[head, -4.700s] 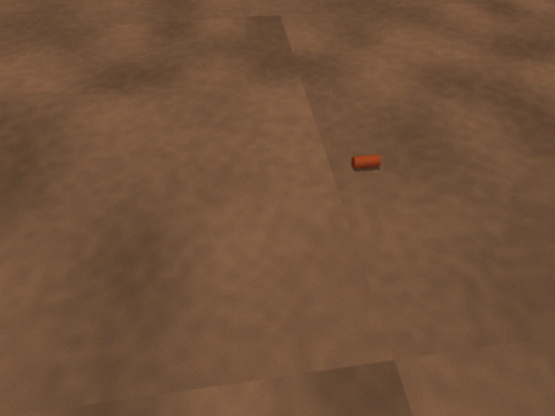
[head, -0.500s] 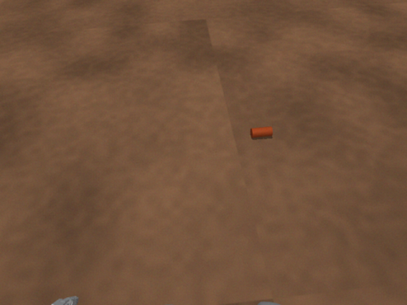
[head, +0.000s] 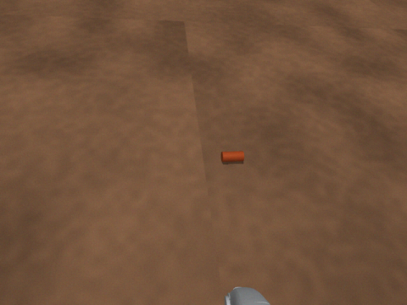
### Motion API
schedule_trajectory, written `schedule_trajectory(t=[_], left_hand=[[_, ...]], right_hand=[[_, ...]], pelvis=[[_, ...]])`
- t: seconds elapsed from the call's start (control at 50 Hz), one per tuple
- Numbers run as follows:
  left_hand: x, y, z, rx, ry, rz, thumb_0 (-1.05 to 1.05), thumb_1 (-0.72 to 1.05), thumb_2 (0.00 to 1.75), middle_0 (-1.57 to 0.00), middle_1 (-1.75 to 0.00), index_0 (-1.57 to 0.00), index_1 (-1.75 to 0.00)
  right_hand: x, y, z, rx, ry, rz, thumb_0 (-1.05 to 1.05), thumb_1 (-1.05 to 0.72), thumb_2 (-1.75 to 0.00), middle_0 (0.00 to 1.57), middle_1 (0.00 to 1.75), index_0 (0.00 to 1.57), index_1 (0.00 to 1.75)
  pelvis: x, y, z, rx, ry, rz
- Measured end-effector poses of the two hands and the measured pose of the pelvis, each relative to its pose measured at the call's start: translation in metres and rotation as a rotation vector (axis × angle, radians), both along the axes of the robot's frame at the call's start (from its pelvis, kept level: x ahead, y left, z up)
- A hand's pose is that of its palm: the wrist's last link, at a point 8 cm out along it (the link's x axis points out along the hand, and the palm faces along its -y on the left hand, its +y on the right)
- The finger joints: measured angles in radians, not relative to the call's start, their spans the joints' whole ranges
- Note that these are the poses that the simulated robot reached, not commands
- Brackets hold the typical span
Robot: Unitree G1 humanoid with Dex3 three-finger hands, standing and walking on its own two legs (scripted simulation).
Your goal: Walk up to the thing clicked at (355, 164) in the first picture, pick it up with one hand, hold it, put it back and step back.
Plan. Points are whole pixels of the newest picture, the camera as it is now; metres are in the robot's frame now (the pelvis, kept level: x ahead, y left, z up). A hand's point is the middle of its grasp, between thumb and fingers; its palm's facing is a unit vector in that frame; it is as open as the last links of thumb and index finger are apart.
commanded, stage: walk up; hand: left
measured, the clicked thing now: (232, 156) +1.04 -0.24 -0.73
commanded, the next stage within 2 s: none
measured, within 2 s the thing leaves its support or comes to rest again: neither
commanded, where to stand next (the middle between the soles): +0.69 -0.53 m, yaw +5 degrees
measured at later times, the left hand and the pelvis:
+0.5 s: hand (158, 271) +0.21 +0.11 -0.13, palm faces +0.04 -0.93 -0.36, open 7.4 cm; pelvis +0.19 -0.17 +0.00, yaw +0 degrees
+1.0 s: hand (202, 188) +0.44 +0.00 -0.14, palm faces -0.06 -0.94 -0.33, open 7.4 cm; pelvis +0.34 -0.28 +0.00, yaw -1 degrees
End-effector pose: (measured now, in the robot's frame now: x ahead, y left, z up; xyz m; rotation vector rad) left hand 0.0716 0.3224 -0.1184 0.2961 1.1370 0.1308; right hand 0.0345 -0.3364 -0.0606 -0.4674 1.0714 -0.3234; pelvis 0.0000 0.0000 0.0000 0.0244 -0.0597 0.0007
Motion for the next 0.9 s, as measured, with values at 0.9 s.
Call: schedule_trajectory(t=[0.9], left_hand=[[0.316,-0.243,-0.001,-0.011,-0.026,-0.010,0.01,0.90,0.90,-0.20,-0.30,-0.20,-0.30]], right_hand=[[0.311,-0.243,0.005,-0.021,0.010,0.012,0.00,-0.90,-0.90,0.20,0.30,0.21,0.30]], pelvis=[[0.311,-0.243,0.000,-0.007,-0.015,-0.013]])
